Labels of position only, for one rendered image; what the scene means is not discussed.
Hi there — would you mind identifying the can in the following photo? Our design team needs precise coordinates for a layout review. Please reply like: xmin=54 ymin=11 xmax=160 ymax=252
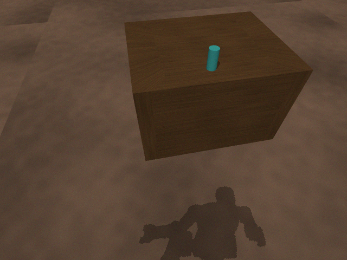
xmin=206 ymin=45 xmax=220 ymax=71

